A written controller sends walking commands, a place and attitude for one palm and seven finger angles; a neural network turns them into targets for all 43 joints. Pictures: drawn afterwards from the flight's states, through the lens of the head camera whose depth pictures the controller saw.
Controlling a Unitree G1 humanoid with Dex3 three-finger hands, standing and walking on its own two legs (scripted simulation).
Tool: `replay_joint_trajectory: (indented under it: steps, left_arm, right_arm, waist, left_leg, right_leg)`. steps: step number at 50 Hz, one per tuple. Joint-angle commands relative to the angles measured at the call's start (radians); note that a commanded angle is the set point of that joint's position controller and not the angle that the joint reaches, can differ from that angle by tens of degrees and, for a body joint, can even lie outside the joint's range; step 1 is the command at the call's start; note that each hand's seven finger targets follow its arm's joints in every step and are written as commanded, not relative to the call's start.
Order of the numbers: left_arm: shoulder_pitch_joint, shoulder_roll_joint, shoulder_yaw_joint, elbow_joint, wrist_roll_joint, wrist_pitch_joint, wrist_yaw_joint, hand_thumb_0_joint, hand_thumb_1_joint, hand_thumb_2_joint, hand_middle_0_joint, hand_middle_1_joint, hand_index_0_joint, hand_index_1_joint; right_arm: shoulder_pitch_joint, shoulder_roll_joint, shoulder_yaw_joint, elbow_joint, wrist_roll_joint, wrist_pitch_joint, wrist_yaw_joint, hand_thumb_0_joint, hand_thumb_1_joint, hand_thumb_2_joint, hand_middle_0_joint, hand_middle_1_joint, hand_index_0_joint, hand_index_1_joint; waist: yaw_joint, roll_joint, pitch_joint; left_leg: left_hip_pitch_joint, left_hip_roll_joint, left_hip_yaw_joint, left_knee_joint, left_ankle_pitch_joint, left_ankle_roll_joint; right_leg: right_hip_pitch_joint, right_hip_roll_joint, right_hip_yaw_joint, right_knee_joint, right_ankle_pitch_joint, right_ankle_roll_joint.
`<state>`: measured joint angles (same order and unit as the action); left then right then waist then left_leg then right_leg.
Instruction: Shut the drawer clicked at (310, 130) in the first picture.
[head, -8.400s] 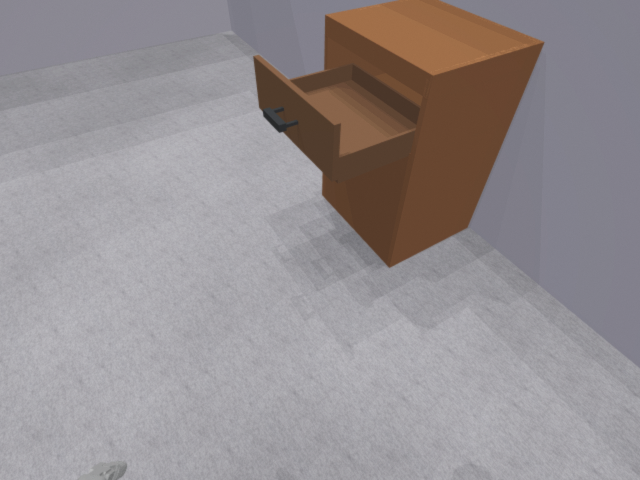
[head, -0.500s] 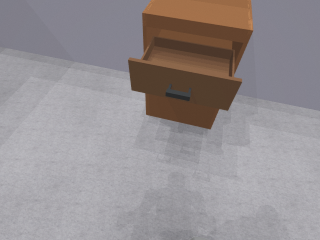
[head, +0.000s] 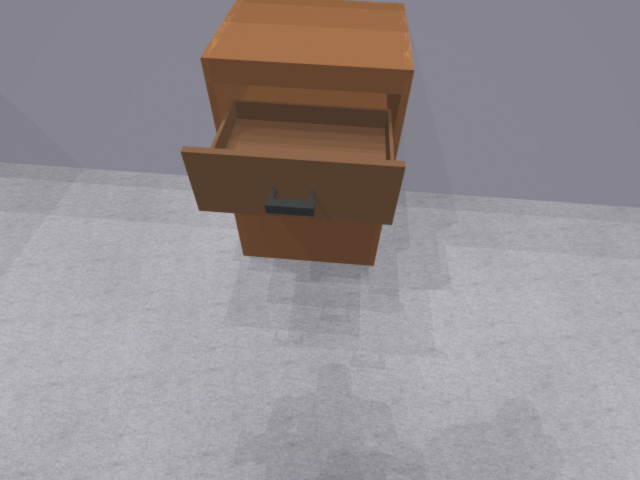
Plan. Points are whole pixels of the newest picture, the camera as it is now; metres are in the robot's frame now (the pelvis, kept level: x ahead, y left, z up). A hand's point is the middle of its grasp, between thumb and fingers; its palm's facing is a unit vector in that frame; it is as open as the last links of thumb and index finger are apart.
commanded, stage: take the last steps up to it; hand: left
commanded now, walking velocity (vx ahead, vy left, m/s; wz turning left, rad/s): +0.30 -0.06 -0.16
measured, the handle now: (291, 200) +0.69 +0.10 -0.13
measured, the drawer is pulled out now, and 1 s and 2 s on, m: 0.29 0.29 0.29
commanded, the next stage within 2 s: come to a stop and stand still in 0.98 s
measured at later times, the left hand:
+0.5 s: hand (239, 441) +0.21 +0.14 -0.18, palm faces -0.16 -0.98 -0.14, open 7.4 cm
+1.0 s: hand (267, 421) +0.24 +0.10 -0.18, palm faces +0.04 -0.99 -0.14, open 7.3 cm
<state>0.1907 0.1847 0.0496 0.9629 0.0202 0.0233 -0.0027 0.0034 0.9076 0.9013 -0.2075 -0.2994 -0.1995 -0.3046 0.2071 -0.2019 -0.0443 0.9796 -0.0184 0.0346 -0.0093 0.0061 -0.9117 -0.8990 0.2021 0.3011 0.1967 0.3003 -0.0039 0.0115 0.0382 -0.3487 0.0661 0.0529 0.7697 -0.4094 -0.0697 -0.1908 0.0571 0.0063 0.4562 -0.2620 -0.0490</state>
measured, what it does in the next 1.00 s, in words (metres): walks ahead: left foot, then right foot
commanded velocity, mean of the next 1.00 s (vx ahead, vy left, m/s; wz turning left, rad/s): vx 0.26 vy -0.02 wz -0.02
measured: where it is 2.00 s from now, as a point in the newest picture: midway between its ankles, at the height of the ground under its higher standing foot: (346, 465)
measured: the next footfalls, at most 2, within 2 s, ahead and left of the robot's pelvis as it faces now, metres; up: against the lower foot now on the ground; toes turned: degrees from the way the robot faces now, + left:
left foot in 0.06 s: +0.04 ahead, +0.12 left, +0.00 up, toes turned +4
right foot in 0.54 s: +0.24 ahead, -0.17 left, +0.00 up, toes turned -14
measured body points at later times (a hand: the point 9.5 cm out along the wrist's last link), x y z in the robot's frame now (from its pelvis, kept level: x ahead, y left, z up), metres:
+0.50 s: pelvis +0.11 -0.03 +0.00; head +0.15 -0.02 +0.44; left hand +0.21 +0.19 -0.17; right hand -0.03 -0.21 -0.14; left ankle +0.00 +0.11 -0.74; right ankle +0.19 -0.16 -0.72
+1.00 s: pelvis +0.26 -0.06 +0.00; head +0.27 -0.05 +0.45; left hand +0.24 +0.15 -0.17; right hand +0.36 -0.31 -0.13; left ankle +0.35 +0.04 -0.72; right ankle +0.20 -0.16 -0.74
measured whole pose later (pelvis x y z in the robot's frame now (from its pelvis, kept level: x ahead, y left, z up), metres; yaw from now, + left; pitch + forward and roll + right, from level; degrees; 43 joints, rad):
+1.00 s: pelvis +0.26 -0.06 +0.00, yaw -3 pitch -2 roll -2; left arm 0.35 0.15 0.03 1.13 0.02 -0.05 0.01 0.00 0.92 0.90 -0.20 -0.30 -0.20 -0.30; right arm 0.14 -0.18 -0.05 1.01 -0.02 -0.02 0.02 0.00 -0.92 -0.90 0.20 0.30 0.19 0.30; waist 0.04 0.01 0.03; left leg -0.40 0.10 0.11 0.66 -0.24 -0.02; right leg -0.04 0.01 -0.21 0.37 -0.30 -0.03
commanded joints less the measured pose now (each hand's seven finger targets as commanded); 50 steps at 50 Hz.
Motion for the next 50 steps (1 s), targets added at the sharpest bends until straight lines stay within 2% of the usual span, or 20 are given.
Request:
replay_joint_trajectory:
  steps: [1, 2, 3, 4, 5, 7, 11, 16, 21, 23, 25, 26, 27, 28, 29, 31, 34, 40, 46, 50]
  left_arm:
    - [-0.004, 0.177, 0.045, -0.044, -0.008, -0.025, 0.004, 0.0, 0.9, 0.9, -0.2, -0.3, -0.2, -0.3]
    - [-0.001, 0.125, 0.036, -0.051, -0.01, -0.023, -0.003, 0.0, 0.9, 0.9, -0.2, -0.3, -0.2, -0.3]
    - [0.012, 0.066, 0.025, -0.075, -0.012, -0.022, -0.013, 0.0, 0.9, 0.9, -0.2, -0.3, -0.2, -0.3]
    - [-0.056, 0.111, 0.036, -0.102, 0.004, -0.022, -0.016, 0.0, 0.9, 0.9, -0.2, -0.3, -0.2, -0.3]
    - [-0.079, 0.133, 0.043, -0.099, 0.015, -0.021, -0.021, 0.0, 0.9, 0.9, -0.2, -0.3, -0.2, -0.3]
    - [-0.018, 0.109, 0.046, -0.051, 0.016, -0.028, -0.035, 0.0, 0.9, 0.9, -0.2, -0.3, -0.2, -0.3]
    - [0.052, 0.058, 0.03, 0.004, 0.009, -0.024, -0.031, 0.0, 0.9, 0.9, -0.2, -0.3, -0.2, -0.3]
    - [-0.051, 0.031, 0.009, 0.002, 0.006, -0.03, -0.031, 0.0, 0.9, 0.9, -0.2, -0.3, -0.2, -0.3]
    - [-0.156, 0.018, 0.002, -0.007, 0.002, -0.041, -0.03, 0.0, 0.9, 0.9, -0.2, -0.3, -0.2, -0.3]
    - [-0.121, 0.022, 0.007, 0.008, 0.001, -0.05, -0.031, 0.0, 0.9, 0.9, -0.2, -0.3, -0.2, -0.3]
    - [0.046, 0.058, 0.019, 0.068, 0.004, -0.064, -0.024, 0.0, 0.9, 0.9, -0.2, -0.3, -0.2, -0.3]
    - [0.201, 0.109, 0.036, 0.118, 0.007, -0.076, -0.016, 0.0, 0.9, 0.9, -0.2, -0.3, -0.2, -0.3]
    - [0.345, 0.217, 0.064, 0.155, 0.012, -0.089, 0.002, 0.0, 0.9, 0.9, -0.2, -0.3, -0.2, -0.3]
    - [0.371, 0.268, 0.067, 0.162, -0.009, -0.087, 0.007, 0.0, 0.9, 0.9, -0.2, -0.3, -0.2, -0.3]
    - [0.287, 0.246, 0.064, 0.143, -0.011, -0.084, 0.009, 0.0, 0.9, 0.9, -0.2, -0.3, -0.2, -0.3]
    - [0.13, 0.131, 0.035, 0.102, -0.009, -0.083, 0.02, 0.0, 0.9, 0.9, -0.2, -0.3, -0.2, -0.3]
    - [0.087, 0.039, 0.011, 0.091, 0.003, -0.1, 0.025, 0.0, 0.9, 0.9, -0.2, -0.3, -0.2, -0.3]
    - [0.115, 0.068, 0.0, 0.092, 0.0, -0.107, 0.02, 0.0, 0.9, 0.9, -0.2, -0.3, -0.2, -0.3]
    - [0.183, 0.105, 0.009, 0.125, 0.005, -0.103, 0.021, 0.0, 0.9, 0.9, -0.2, -0.3, -0.2, -0.3]
    - [0.172, 0.106, 0.012, 0.144, 0.0, -0.086, 0.02, 0.0, 0.9, 0.9, -0.2, -0.3, -0.2, -0.3]
  right_arm:
    - [0.127, -0.078, -0.012, -0.028, -0.005, -0.057, -0.011, 0.0, -0.9, -0.9, 0.2, 0.3, 0.2, 0.3]
    - [0.194, -0.127, -0.02, -0.009, -0.009, -0.068, -0.016, 0.0, -0.9, -0.9, 0.2, 0.3, 0.2, 0.3]
    - [0.249, -0.228, -0.041, -0.007, -0.022, -0.068, -0.018, 0.0, -0.9, -0.9, 0.2, 0.3, 0.2, 0.3]
    - [0.255, -0.252, -0.046, -0.014, -0.018, -0.066, -0.024, 0.0, -0.9, -0.9, 0.2, 0.3, 0.2, 0.3]
    - [0.232, -0.224, -0.035, -0.013, -0.015, -0.07, -0.027, 0.0, -0.9, -0.9, 0.2, 0.3, 0.2, 0.3]
    - [0.152, -0.146, -0.013, -0.024, -0.012, -0.083, -0.026, 0.0, -0.9, -0.9, 0.2, 0.3, 0.2, 0.3]
    - [0.209, -0.095, 0.001, 0.011, -0.001, -0.107, -0.029, 0.0, -0.9, -0.9, 0.2, 0.3, 0.2, 0.3]
    - [0.322, -0.081, -0.003, 0.077, -0.005, -0.11, -0.028, 0.0, -0.9, -0.9, 0.2, 0.3, 0.2, 0.3]
    - [0.349, -0.08, -0.014, 0.117, -0.015, -0.097, -0.022, 0.0, -0.9, -0.9, 0.2, 0.3, 0.2, 0.3]
    - [0.321, -0.092, -0.02, 0.12, -0.014, -0.094, -0.022, 0.0, -0.9, -0.9, 0.2, 0.3, 0.2, 0.3]
    - [0.297, -0.09, -0.022, 0.126, -0.005, -0.091, -0.019, 0.0, -0.9, -0.9, 0.2, 0.3, 0.2, 0.3]
    - [0.285, -0.076, -0.023, 0.127, 0.004, -0.095, -0.012, 0.0, -0.9, -0.9, 0.2, 0.3, 0.2, 0.3]
    - [0.309, -0.003, -0.009, 0.103, 0.018, -0.099, -0.003, 0.0, -0.9, -0.9, 0.2, 0.3, 0.2, 0.3]
    - [0.273, -0.01, -0.003, 0.069, 0.021, -0.093, -0.008, 0.0, -0.9, -0.9, 0.2, 0.3, 0.2, 0.3]
    - [0.213, -0.011, -0.015, 0.073, 0.02, -0.086, -0.006, 0.0, -0.9, -0.9, 0.2, 0.3, 0.2, 0.3]
    - [0.154, 0.007, -0.021, 0.069, 0.003, -0.078, -0.003, 0.0, -0.9, -0.9, 0.2, 0.3, 0.2, 0.3]
    - [0.231, 0.048, -0.016, 0.097, -0.008, -0.051, 0.001, 0.0, -0.9, -0.9, 0.2, 0.3, 0.2, 0.3]
    - [0.115, 0.025, -0.019, 0.045, -0.007, -0.044, 0.023, 0.0, -0.9, -0.9, 0.2, 0.3, 0.2, 0.3]
    - [-0.061, 0.003, -0.009, -0.013, -0.004, -0.065, 0.031, 0.0, -0.9, -0.9, 0.2, 0.3, 0.2, 0.3]
    - [0.045, -0.02, -0.007, 0.024, -0.006, -0.08, 0.02, 0.0, -0.9, -0.9, 0.2, 0.3, 0.2, 0.3]
  waist:
    - [-0.037, -0.115, -0.026]
    - [-0.065, 0.054, -0.019]
    - [-0.083, 0.323, 0.009]
    - [-0.101, 0.283, 0.068]
    - [-0.082, 0.207, 0.098]
    - [-0.027, 0.103, 0.111]
    - [-0.01, 0.118, 0.054]
    - [-0.044, 0.124, 0.059]
    - [-0.073, 0.176, 0.113]
    - [-0.047, 0.176, 0.086]
    - [0.034, 0.116, -0.003]
    - [0.107, 0.057, -0.088]
    - [0.148, -0.214, -0.221]
    - [0.131, -0.252, -0.236]
    - [0.121, -0.191, -0.173]
    - [0.052, -0.05, 0.0]
    - [-0.022, -0.094, 0.02]
    - [-0.018, -0.127, 0.053]
    - [0.032, -0.092, 0.072]
    - [-0.024, -0.072, 0.032]
  left_leg:
    - [0.235, -0.019, 0.047, -0.325, 0.118, 0.036]
    - [0.369, 0.078, -0.095, -0.427, 0.019, 0.073]
    - [0.398, 0.331, -0.429, -0.579, -0.211, 0.167]
    - [0.276, 0.44, -0.566, -0.678, -0.321, 0.229]
    - [0.214, 0.426, -0.559, -0.69, -0.339, 0.235]
    - [0.192, 0.298, -0.327, -0.661, -0.142, 0.187]
    - [0.268, 0.21, -0.08, -0.607, 0.286, 0.151]
    - [0.383, 0.229, -0.013, -0.552, 0.574, 0.187]
    - [0.315, 0.253, 0.007, -0.53, 0.543, 0.189]
    - [0.285, 0.253, 0.007, -0.489, 0.548, 0.184]
    - [0.241, 0.2, 0.057, -0.291, 0.653, 0.147]
    - [0.119, 0.164, 0.088, -0.104, 0.574, 0.113]
    - [-0.126, 0.049, 0.14, 0.201, 0.129, 0.07]
    - [-0.227, -0.01, 0.043, 0.431, -0.204, 0.071]
    - [-0.255, 0.034, -0.037, 0.533, -0.142, 0.082]
    - [-0.254, 0.108, -0.051, 0.508, 0.017, 0.08]
    - [-0.155, 0.108, -0.009, 0.374, 0.092, 0.046]
    - [-0.177, 0.083, 0.019, 0.155, 0.184, 0.034]
    - [-0.12, 0.052, 0.046, -0.075, 0.15, 0.052]
    - [0.129, 0.001, 0.086, -0.261, 0.238, 0.072]
  right_leg:
    - [-0.128, -0.197, 0.241, -0.103, -0.152, -0.098]
    - [-0.286, -0.118, 0.182, 0.039, -0.232, -0.052]
    - [-0.46, 0.006, 0.014, 0.312, -0.303, 0.007]
    - [-0.501, -0.039, 0.028, 0.499, -0.299, 0.017]
    - [-0.51, -0.069, 0.063, 0.605, -0.242, 0.015]
    - [-0.485, -0.096, 0.046, 0.669, -0.088, 0.028]
    - [-0.466, -0.104, 0.008, 0.674, 0.046, 0.06]
    - [-0.507, -0.14, -0.068, 0.501, 0.037, 0.071]
    - [-0.376, -0.134, -0.12, 0.266, 0.004, 0.047]
    - [-0.259, -0.108, -0.141, 0.196, 0.001, 0.03]
    - [0.004, -0.054, -0.182, 0.054, 0.069, 0.012]
    - [0.233, -0.114, -0.106, 0.03, 0.098, -0.014]
    - [0.469, -0.391, 0.233, -0.051, 0.083, -0.098]
    - [0.436, -0.524, 0.453, -0.172, 0.113, -0.174]
    - [0.3, -0.515, 0.43, -0.216, -0.027, -0.173]
    - [0.07, -0.448, 0.247, -0.246, -0.039, -0.134]
    - [-0.056, -0.363, 0.028, -0.261, 0.185, -0.097]
    - [-0.028, -0.329, -0.021, -0.302, 0.183, -0.117]
    - [0.07, -0.364, 0.003, -0.247, 0.278, -0.123]
    - [0.031, -0.303, -0.059, -0.071, 0.309, -0.067]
